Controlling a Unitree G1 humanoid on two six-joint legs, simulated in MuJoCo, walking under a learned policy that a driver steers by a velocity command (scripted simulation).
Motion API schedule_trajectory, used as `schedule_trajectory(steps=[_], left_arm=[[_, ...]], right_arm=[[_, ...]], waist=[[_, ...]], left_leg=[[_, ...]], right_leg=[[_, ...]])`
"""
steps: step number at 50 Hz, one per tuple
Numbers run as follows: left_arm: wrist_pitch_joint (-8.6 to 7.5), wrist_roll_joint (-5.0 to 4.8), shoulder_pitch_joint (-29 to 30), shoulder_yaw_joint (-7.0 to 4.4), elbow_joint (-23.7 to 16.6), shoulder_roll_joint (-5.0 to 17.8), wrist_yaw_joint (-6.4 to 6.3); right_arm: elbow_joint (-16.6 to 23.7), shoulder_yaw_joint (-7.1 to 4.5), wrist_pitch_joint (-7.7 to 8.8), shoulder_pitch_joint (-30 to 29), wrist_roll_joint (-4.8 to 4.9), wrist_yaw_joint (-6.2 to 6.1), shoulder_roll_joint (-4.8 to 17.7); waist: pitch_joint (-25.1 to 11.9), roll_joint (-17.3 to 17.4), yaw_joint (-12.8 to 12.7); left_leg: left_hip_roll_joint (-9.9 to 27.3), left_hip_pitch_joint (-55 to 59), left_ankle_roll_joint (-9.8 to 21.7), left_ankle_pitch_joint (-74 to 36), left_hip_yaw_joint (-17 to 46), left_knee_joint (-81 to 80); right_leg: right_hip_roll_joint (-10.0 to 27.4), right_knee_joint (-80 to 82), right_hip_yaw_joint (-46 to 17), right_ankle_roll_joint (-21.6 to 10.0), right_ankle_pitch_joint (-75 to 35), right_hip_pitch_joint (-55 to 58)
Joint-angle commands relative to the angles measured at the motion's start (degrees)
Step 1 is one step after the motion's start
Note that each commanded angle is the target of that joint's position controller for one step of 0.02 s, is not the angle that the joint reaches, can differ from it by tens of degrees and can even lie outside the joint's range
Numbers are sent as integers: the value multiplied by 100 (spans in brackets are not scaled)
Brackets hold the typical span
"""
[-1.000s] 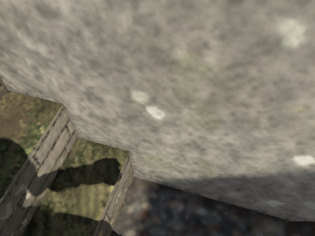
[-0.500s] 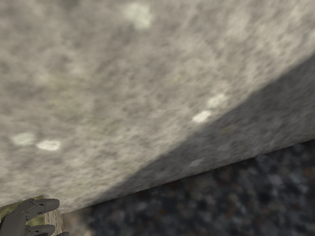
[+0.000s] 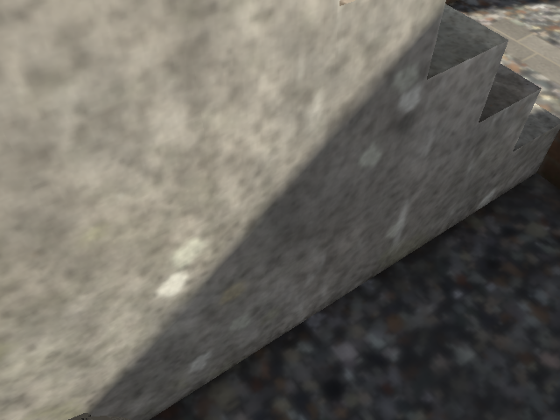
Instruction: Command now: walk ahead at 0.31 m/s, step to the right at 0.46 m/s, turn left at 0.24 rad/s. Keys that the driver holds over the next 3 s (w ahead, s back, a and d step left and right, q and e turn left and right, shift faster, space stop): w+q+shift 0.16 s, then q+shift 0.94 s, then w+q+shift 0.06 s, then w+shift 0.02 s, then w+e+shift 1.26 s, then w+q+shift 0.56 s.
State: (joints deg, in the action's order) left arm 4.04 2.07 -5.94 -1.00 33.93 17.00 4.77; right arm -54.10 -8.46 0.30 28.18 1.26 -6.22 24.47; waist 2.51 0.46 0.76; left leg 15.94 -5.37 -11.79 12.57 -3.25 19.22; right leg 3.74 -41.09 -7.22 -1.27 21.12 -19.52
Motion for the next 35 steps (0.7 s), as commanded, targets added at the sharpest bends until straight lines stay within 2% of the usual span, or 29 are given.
schedule_trajectory(steps=[1, 2, 3, 4, 5, 6, 7, 8, 9, 10, 12, 13, 15, 16, 17, 18, 19, 20, 21, 22, 23, 25, 27, 30, 31, 32, 33, 34, 35], left_arm=[[-157, -2, -1323, -193, 320, 408, 90], [-131, 50, -1467, -229, 345, 934, 93], [-248, 225, -1354, -383, -50, 1574, 148], [-307, 208, -850, -354, -91, 1335, 65], [-311, 174, -783, -302, 143, 976, -137], [-280, 74, -550, -253, 211, 771, -297], [-257, 21, -248, -232, 246, 619, -411], [-261, 124, -60, -263, 196, 613, -451], [-506, -85, -375, -328, 458, 590, -483], [-387, -6, 82, -271, 357, 540, -554], [-367, -111, 260, -315, 352, 571, -710], [-360, -131, 467, -360, 244, 610, -782], [-413, -170, 636, -544, -35, 955, -844], [-494, -354, 1099, -622, -335, 902, -849], [-565, -502, 1327, -718, -428, 1069, -877], [-643, -287, 1094, -577, -485, 525, -781], [-622, -41, 704, -501, -855, 436, -685], [-622, -142, 427, -691, -705, 1103, -631], [-580, -105, 448, -666, -831, 1183, -576], [-537, 2, 570, -555, -922, 763, -579], [-492, 87, 648, -514, -879, 584, -606], [-441, 92, 749, -430, -816, 301, -573], [-455, 15, 748, -361, -855, 160, -607], [-508, -138, 785, -418, -786, 261, -690], [-516, -212, 219, -483, -574, 369, -729], [-605, -103, -328, -476, -465, 621, -697], [-669, 87, -295, -600, -516, 1205, -612], [-701, 84, 59, -649, -509, 1142, -555], [-618, 9, 544, -585, -598, 749, -641]], right_arm=[[889, -13, 126, -1117, 4, 70, 658], [1261, 136, -2, -975, -220, 72, 230], [1428, 178, -48, -643, -107, 0, 236], [1340, 207, -69, -688, 14, -75, 377], [1256, 221, -128, -770, -93, -46, 479], [1110, 260, -176, -708, -193, -79, 391], [1090, 300, -208, -620, -239, -81, 322], [1040, 308, -224, -411, -294, -74, 287], [1183, 358, -188, -748, -212, 89, 107], [1351, 376, -202, -811, -225, 96, 123], [1681, 505, -186, -1169, -325, 216, -151], [1695, 554, -169, -1030, -282, 303, -235], [1765, 467, -207, -567, -190, 433, 26], [1661, 408, -349, -428, -103, 555, 285], [1618, 294, -366, 210, -56, 589, 394], [1614, 222, -320, -98, 68, 481, 733], [1800, 147, -296, -793, -115, 480, 1168], [2237, 132, -249, -1672, -257, 473, 959], [2303, 192, -271, -2258, -130, 404, 681], [2290, 194, -322, -2405, 29, 355, 616], [2314, 183, -330, -2420, 85, 334, 542], [2239, 98, -324, -2272, -31, 268, 682], [2137, 73, -265, -2315, 15, 232, 673], [2166, 74, -88, -2516, 20, 277, 494], [2206, 146, -69, -2671, -6, 313, 192], [2298, 227, -45, -2633, -29, 272, -206], [2617, 239, 101, -2218, -97, 364, 35], [2558, 111, 131, -2151, -105, 433, 531], [2386, 89, 68, -2041, -61, 381, 610]], waist=[[95, 15, -1136], [-109, -2022, -804], [-760, -3315, -801], [-520, -3029, -574], [-424, -2229, -410], [-412, -1674, -256], [-289, -1392, -57], [-504, -1218, 113], [-673, -751, 128], [-309, -772, 287], [-145, -595, 450], [-263, -570, 521], [-885, -376, 830], [-910, 205, 865], [-1382, 483, 1377], [-1118, 2247, 1015], [-1353, 2717, 328], [-1037, 1257, 122], [-385, 434, -237], [56, -188, -443], [113, -352, -376], [-379, -187, -163], [-510, 91, -151], [-370, 324, -171], [-538, 227, -340], [-745, -737, -397], [-1718, -1681, 48], [-1822, -1476, 177], [-1515, -1187, 288]], left_leg=[[-755, -1557, 831, -334, -459, 997], [-1466, -2941, 723, 2346, -687, 2729], [-1669, -3425, 826, 2606, -224, 3986], [-1367, -3474, 960, 2346, 109, 4630], [-1237, -3282, 918, 2088, 206, 4984], [-1204, -3076, 843, 1906, 205, 5132], [-1180, -2804, 770, 1679, 219, 5123], [-1244, -2288, 704, 1485, 107, 5159], [-906, -2691, 827, 767, 628, 5138], [-1145, -2338, 852, 1104, 390, 4808], [-1029, -2223, 1082, 1066, 413, 3807], [-972, -1931, 1266, 1087, 450, 3162], [-1072, -1006, 1775, 938, 443, 2212], [-1511, -827, 1836, 452, 106, 1731], [-1411, 271, 2252, -477, 443, 793], [-1061, 1101, 2848, -3713, 1298, 262], [112, 854, 4091, -4266, 3675, 206], [267, 374, 3950, -3251, 3645, -106], [-66, -82, 3413, -2307, 3168, -175], [-519, -426, 2960, -1429, 2788, -299], [-776, -393, 2675, -1413, 2586, -152], [-957, -555, 2541, -1684, 2504, 31], [-1139, -861, 2271, -1168, 2392, 168], [-1576, -1817, 1822, -202, 2424, 621], [-1792, -2570, 1626, 471, 2238, 1353], [-2385, -3557, 1187, 2033, 1645, 3356], [-2200, -3664, 890, 2594, 1590, 4635], [-1726, -3423, 728, 2386, 1477, 5516], [-1525, -3524, 615, 2096, 1257, 6067]], right_leg=[[-495, 1890, 804, -365, -410, 2124], [247, 1798, 157, -500, -2946, 2960], [784, 2656, -1171, -1386, -1699, 2263], [800, 2966, -1268, -1444, -1304, 1948], [845, 2742, -651, -1211, -1558, 1721], [771, 2573, -145, -1114, -1997, 1666], [704, 2438, 344, -1085, -2941, 1528], [712, 2345, 679, -1109, -3679, 1279], [1056, 2757, 63, -825, -2405, 1657], [905, 2406, 668, -995, -4071, 1437], [909, 2049, 976, -740, -5558, 1414], [922, 1849, 1039, -629, -6315, 1443], [977, 878, 943, -208, -7932, 1405], [1224, 317, 812, 237, -9240, 1300], [796, -1245, 929, 483, -8075, 785], [-421, -3080, 1182, 815, -966, -762], [-1246, -4431, -171, 1169, 1684, -1546], [-841, -4571, -811, 1098, 1521, -1732], [-695, -4014, -592, 979, 1038, -1861], [-648, -2852, -229, 820, 746, -1824], [-695, -1987, -38, 849, 421, -1777], [-801, -1268, 53, 871, -158, -852], [-700, -116, 89, 699, -277, -121], [-979, 1468, 503, 485, -1188, 1120], [-641, 1750, 335, 285, -1606, 2013], [520, 1635, -837, -212, -3673, 2759], [2049, 1980, -2619, -1282, -4523, 2318], [2090, 2336, -2743, -1643, -3752, 2059], [1747, 2380, -1980, -1452, -2970, 1795]])
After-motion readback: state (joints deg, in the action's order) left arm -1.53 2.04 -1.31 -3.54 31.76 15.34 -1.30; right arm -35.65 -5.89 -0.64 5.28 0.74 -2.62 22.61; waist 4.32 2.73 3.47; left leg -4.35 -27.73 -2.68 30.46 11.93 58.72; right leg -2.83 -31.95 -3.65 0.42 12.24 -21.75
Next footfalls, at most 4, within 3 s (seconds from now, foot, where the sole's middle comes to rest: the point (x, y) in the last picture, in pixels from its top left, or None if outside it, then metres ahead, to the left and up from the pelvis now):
0.02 right None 0.04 -0.20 -0.77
0.34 left None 0.10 -0.07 -0.77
0.64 right None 0.30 -0.26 -0.77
1.10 left None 0.06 -0.14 -0.77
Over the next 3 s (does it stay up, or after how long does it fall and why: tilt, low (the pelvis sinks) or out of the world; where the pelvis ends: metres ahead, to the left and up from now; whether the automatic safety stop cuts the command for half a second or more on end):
stays up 0.15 -0.18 0.01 its command is cut before an obstacle after 1.1 s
